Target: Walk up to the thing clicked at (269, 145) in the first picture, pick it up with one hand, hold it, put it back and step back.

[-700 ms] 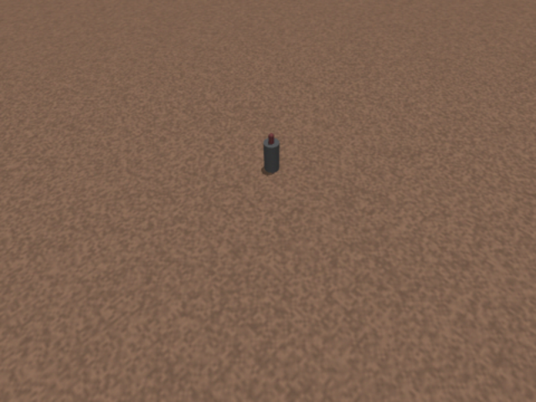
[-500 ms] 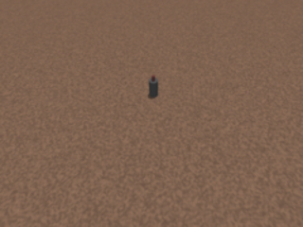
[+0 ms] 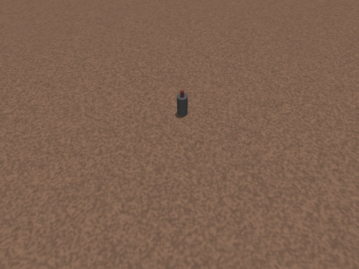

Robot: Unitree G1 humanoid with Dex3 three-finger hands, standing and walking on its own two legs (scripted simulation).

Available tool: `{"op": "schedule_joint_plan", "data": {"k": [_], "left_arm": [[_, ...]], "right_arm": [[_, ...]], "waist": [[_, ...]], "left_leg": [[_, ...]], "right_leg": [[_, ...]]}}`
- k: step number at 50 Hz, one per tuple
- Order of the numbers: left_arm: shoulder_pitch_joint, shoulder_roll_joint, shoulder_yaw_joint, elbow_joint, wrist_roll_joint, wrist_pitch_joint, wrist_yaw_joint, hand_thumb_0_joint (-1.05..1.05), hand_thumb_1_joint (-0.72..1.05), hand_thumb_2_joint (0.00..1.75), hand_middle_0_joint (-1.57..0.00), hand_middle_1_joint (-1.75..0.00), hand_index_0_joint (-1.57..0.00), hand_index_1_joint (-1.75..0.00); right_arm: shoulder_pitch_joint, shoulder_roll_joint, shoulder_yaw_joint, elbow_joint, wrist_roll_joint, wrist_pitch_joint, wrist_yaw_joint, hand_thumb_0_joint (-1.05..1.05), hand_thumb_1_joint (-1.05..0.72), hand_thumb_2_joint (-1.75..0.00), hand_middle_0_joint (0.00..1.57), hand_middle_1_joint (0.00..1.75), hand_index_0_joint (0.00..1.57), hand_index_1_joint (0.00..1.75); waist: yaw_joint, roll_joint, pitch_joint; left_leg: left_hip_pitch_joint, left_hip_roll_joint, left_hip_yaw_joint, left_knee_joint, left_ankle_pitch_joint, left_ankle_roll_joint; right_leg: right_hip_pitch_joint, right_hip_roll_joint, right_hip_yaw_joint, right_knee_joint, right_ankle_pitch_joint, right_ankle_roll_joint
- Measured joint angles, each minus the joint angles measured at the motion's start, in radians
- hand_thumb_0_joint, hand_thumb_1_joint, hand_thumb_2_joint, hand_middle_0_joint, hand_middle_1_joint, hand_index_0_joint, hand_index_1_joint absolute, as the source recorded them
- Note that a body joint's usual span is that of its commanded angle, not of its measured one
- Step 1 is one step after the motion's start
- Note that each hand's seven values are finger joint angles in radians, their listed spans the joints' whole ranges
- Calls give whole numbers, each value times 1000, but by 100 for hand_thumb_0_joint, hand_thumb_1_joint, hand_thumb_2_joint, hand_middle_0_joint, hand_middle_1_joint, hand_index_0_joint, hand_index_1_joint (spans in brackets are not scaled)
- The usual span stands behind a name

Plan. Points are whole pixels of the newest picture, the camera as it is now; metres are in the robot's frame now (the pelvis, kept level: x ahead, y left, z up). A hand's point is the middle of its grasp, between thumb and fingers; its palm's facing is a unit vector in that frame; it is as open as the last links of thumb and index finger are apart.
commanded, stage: stand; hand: left
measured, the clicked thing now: (182, 102) +1.36 -0.01 -0.67
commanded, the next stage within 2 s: walk up in 0.42 s
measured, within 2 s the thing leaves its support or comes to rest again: neither
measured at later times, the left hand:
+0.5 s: hand out of the picture +0.08 +0.26 -0.16, palm faces -0.05 -0.94 -0.34, open 7.4 cm
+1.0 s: hand (118, 243) +0.22 +0.18 -0.15, palm faces -0.14 -0.92 -0.36, open 7.4 cm
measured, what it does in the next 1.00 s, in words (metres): walks ahead: right foot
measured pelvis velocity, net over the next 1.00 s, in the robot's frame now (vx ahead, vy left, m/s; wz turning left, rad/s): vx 0.16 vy -0.09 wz -0.16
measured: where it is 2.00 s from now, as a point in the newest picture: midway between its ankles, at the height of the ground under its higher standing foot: (211, 200)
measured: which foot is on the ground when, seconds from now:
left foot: down 0.00-0.72, up 0.74-1.00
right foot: down 0.00-0.48, up 0.50-0.70, down 0.72-1.00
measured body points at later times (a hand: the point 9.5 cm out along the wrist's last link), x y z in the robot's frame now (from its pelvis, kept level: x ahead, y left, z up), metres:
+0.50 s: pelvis +0.01 +0.00 +0.00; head +0.02 +0.00 +0.45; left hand +0.08 +0.31 -0.13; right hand +0.09 -0.30 -0.13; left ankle +0.00 +0.12 -0.75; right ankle -0.02 -0.12 -0.74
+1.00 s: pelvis +0.16 -0.09 -0.01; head +0.17 -0.10 +0.44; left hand +0.23 +0.23 -0.12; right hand +0.20 -0.42 -0.13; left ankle +0.27 +0.04 -0.71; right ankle +0.12 -0.20 -0.75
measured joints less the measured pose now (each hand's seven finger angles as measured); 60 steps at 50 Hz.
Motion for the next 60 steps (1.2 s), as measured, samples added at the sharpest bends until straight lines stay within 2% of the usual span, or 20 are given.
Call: {"op": "schedule_joint_plan", "data": {"k": [21,22,24,26,29,32,34,36,37,38,39,41,43,49,54,55,56,57,60], "left_arm": [[7,0,2,0,-1,3,1,1,90,90,-21,-30,-20,-30],[16,1,12,-14,5,5,-9,1,90,90,-21,-30,-20,-30],[49,13,34,-44,18,5,-32,1,90,90,-21,-30,-20,-30],[76,30,50,-62,26,15,-47,1,90,90,-21,-30,-20,-30],[91,64,64,-86,27,17,-68,1,90,90,-21,-30,-20,-30],[106,86,76,-116,25,7,-91,1,90,90,-21,-30,-20,-30],[115,95,83,-132,25,0,-101,1,90,90,-21,-30,-20,-30],[129,107,91,-148,26,-15,-102,1,90,90,-21,-30,-20,-30],[132,108,97,-155,29,-26,-95,1,90,90,-21,-30,-20,-30],[135,105,102,-167,31,-36,-85,1,90,90,-21,-30,-20,-30],[143,100,102,-178,29,-43,-77,1,90,90,-21,-30,-20,-30],[160,83,92,-190,17,-43,-70,1,90,90,-21,-30,-20,-30],[180,64,78,-194,10,-41,-65,1,90,90,-21,-30,-20,-30],[242,56,60,-207,5,-45,-66,1,90,90,-21,-30,-20,-30],[260,72,54,-224,9,-47,-66,1,90,90,-21,-30,-21,-30],[262,75,53,-228,9,-47,-65,1,90,90,-21,-30,-21,-30],[263,81,52,-231,9,-47,-63,1,90,90,-21,-30,-21,-30],[256,81,53,-228,4,-43,-57,1,90,90,-21,-30,-21,-30],[224,83,41,-217,-1,-33,-43,1,90,90,-21,-30,-20,-30]], "right_arm": [[-2,-2,1,-1,1,-1,-2,0,-90,-90,20,30,20,30],[3,-2,-8,-11,-5,-2,5,0,-90,-90,20,30,20,30],[24,-4,-32,-41,-19,-21,21,0,-90,-90,20,30,20,30],[48,-11,-54,-77,-27,-43,31,0,-90,-89,21,30,20,30],[89,-26,-72,-111,-32,-63,33,0,-90,-89,21,31,21,30],[125,-58,-86,-119,-41,-56,41,0,-90,-89,21,31,21,30],[140,-84,-96,-120,-45,-47,46,0,-90,-89,21,31,21,30],[150,-106,-102,-121,-45,-34,48,0,-90,-90,21,31,20,30],[153,-117,-104,-122,-45,-27,47,1,-90,-90,21,31,20,30],[154,-124,-104,-119,-40,-17,43,1,-90,-90,20,30,20,30],[150,-125,-103,-115,-37,-6,41,1,-90,-90,20,30,20,30],[137,-126,-97,-114,-28,2,46,1,-90,-90,20,30,20,30],[127,-125,-91,-126,-19,-6,52,1,-90,-90,20,30,20,30],[121,-88,-82,-187,-23,-25,86,1,-90,-90,20,30,20,30],[126,-71,-84,-211,-26,-35,91,1,-90,-90,20,30,20,30],[129,-72,-86,-217,-27,-42,90,1,-90,-90,20,30,20,30],[126,-69,-88,-222,-28,-51,85,1,-90,-90,20,30,20,30],[121,-66,-91,-232,-33,-62,78,1,-90,-90,20,30,20,30],[127,-51,-87,-261,-15,-79,66,0,-90,-90,20,30,20,30]], "waist": [[1,1,2],[3,-1,-2],[7,-11,-18],[1,-14,-31],[-15,-28,-25],[-17,-21,-14],[-18,-7,-6],[-16,6,-2],[-15,27,5],[-11,46,9],[-1,51,10],[14,61,13],[22,70,13],[39,44,3],[42,13,-3],[39,5,-6],[35,-14,-2],[31,-32,6],[-1,-45,16]], "left_leg": [[9,-3,1,-6,-4,3],[2,-3,7,11,-27,12],[-13,-5,26,63,-104,33],[-15,1,47,71,-87,45],[8,7,63,56,-87,39],[53,30,80,38,-104,20],[74,52,91,61,-138,4],[68,79,97,152,-213,7],[40,107,83,252,-264,31],[-11,112,45,384,-308,43],[-65,94,18,512,-326,43],[-164,65,10,682,-285,40],[-243,60,28,725,-224,41],[-355,86,45,504,-131,18],[-323,95,53,302,-43,17],[-297,86,62,263,-31,21],[-279,71,74,254,26,23],[-274,60,93,282,16,21],[-234,55,108,302,-52,26]], "right_leg": [[9,-4,1,-6,-4,3],[-2,-3,6,15,-27,-2],[-49,-4,24,124,-155,-21],[-137,-1,32,312,-227,-28],[-252,-25,48,484,-226,-27],[-296,-65,38,434,-204,-15],[-290,-81,26,356,-153,-10],[-255,-81,5,274,-65,-3],[-249,-61,-11,287,-21,4],[-250,-42,-26,322,-42,5],[-246,-31,-29,341,-68,-1],[-206,-15,-31,315,-88,-20],[-152,-1,-30,253,-80,-29],[-35,26,-10,137,-90,-37],[23,26,-3,164,-181,-14],[25,19,0,196,-215,-8],[14,1,10,261,-255,-13],[-26,-15,28,373,-266,-26],[-183,18,87,712,-260,-49]]}}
